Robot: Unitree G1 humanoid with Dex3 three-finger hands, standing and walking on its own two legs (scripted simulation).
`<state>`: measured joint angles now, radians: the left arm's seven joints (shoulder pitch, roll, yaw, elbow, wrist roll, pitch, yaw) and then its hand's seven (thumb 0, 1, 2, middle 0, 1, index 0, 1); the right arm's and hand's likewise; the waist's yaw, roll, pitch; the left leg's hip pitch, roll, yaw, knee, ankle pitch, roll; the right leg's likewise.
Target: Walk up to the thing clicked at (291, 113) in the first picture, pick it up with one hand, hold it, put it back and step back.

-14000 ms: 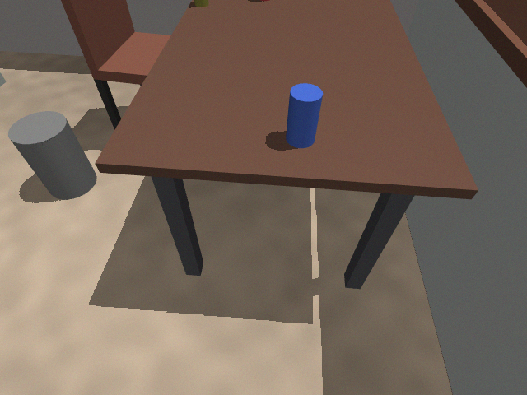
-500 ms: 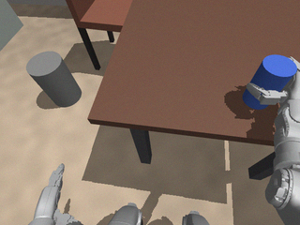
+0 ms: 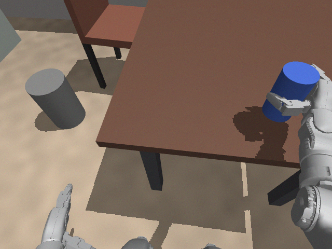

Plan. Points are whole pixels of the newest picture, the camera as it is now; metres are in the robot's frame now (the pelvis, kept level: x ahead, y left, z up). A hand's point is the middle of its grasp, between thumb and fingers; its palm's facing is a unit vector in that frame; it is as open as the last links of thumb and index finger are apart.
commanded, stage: lift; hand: right
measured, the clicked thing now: (287, 93) +0.47 -0.24 +0.09
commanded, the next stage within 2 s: hold in 1.50 s
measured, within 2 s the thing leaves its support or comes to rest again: neither
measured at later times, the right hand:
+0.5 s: hand (292, 87) +0.44 -0.22 +0.14, palm faces +0.27 +0.96 -0.04, open 10.1 cm
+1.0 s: hand (304, 86) +0.37 -0.19 +0.22, palm faces +0.24 +0.97 -0.03, open 10.1 cm
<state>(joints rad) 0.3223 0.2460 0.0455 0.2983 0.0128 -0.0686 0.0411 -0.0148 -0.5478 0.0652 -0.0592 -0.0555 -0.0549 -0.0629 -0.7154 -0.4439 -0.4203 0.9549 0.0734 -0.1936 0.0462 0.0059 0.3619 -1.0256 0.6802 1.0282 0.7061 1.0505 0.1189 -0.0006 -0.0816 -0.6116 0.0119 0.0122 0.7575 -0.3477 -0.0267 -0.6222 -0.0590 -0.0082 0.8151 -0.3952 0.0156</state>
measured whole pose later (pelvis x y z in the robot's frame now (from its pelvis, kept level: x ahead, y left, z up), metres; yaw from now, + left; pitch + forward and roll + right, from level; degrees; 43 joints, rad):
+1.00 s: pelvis -0.01 +0.01 +0.02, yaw -1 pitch +0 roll +0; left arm 0.29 0.25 0.10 0.49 -0.03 -0.08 0.09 -0.02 -0.53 0.05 -0.04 -0.06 -0.05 -0.06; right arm -0.43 -0.27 -0.26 0.20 0.18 0.30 -0.04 0.00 0.41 -1.08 0.69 1.04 0.72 1.06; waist 0.00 -0.06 -0.04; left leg -0.31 0.03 0.02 0.60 -0.29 -0.02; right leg -0.30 -0.04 -0.01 0.59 -0.29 0.03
